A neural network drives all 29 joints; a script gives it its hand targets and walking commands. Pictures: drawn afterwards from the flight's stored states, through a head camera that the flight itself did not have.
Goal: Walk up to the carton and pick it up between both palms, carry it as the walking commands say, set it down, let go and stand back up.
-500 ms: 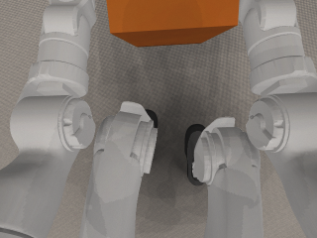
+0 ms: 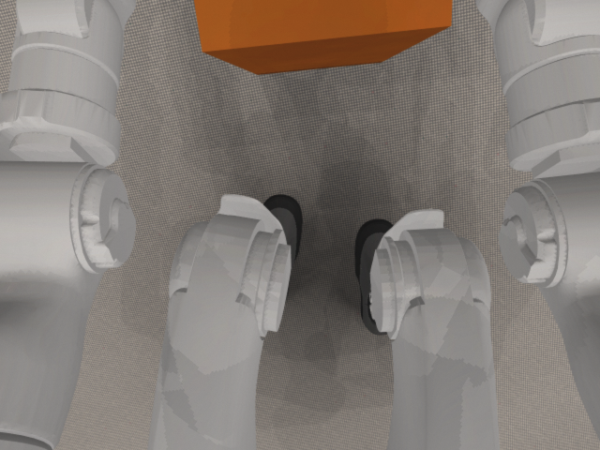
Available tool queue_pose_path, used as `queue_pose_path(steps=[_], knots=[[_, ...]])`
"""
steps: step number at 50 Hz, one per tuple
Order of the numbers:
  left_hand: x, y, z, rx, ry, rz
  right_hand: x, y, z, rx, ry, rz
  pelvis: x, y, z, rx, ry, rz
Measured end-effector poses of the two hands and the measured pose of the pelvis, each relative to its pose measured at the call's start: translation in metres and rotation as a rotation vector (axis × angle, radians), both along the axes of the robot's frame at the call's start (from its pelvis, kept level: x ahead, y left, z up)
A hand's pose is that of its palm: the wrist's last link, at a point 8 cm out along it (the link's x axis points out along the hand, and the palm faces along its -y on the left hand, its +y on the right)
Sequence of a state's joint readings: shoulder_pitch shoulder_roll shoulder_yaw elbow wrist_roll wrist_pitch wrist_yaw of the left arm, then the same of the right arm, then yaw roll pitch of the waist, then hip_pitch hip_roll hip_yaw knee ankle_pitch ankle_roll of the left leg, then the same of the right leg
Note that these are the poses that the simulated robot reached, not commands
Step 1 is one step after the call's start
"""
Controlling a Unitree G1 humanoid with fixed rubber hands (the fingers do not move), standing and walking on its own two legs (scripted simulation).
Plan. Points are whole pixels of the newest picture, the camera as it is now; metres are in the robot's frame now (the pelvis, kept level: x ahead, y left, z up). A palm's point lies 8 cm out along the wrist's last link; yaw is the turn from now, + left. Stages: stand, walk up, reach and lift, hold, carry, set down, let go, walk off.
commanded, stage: set down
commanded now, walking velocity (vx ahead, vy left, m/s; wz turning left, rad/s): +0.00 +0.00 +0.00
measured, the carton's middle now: out of the picture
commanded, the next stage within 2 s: let go in 1.16 s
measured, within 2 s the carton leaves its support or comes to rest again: neither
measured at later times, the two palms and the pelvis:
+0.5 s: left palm out of the picture +0.54 +0.25 -0.03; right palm out of the picture +0.59 -0.09 -0.03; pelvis +0.00 +0.00 +0.11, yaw +1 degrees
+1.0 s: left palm out of the picture +0.54 +0.26 +0.13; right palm out of the picture +0.58 -0.09 +0.14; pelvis +0.01 +0.00 +0.26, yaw +3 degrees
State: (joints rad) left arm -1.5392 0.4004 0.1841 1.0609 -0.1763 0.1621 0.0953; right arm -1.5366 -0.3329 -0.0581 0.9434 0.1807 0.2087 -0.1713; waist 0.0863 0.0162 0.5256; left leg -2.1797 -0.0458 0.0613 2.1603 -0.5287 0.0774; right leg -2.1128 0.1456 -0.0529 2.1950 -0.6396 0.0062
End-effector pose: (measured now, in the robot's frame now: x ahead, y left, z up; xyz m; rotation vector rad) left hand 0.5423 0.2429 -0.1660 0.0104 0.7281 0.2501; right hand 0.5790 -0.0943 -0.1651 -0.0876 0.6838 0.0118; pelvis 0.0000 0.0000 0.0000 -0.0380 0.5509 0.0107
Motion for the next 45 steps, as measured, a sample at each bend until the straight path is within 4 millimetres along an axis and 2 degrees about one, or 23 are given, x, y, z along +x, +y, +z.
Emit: queue_pose_path(steps=[5,12,25,34,45], knots=[[0.002,-0.003,0.026,-0.031,-0.033,0.015,0.007,0.008,0.03,-0.016,-0.024,0.0,-0.003,-0.003,0.015,-0.003,-0.005,0.015],[-0.001,0.002,0.064,-0.025,-0.04,0.026,0.012,0.016,0.074,-0.026,-0.021,-0.01,-0.003,-0.005,0.048,-0.013,-0.011,0.024],[0.001,0.01,0.135,-0.02,-0.042,0.013,0.006,0.001,0.137,-0.042,-0.006,-0.036,-0.003,0.0,0.114,-0.025,0.0,0.037],[0.005,0.009,0.195,-0.016,-0.051,0.008,0.011,-0.001,0.196,-0.046,-0.022,-0.018,0.0,0.002,0.165,-0.023,-0.009,0.044],[-0.004,0.015,0.27,-0.018,-0.052,0.018,0.006,-0.001,0.273,-0.046,-0.014,0.002,0.005,0.003,0.234,-0.015,-0.052,0.051]])
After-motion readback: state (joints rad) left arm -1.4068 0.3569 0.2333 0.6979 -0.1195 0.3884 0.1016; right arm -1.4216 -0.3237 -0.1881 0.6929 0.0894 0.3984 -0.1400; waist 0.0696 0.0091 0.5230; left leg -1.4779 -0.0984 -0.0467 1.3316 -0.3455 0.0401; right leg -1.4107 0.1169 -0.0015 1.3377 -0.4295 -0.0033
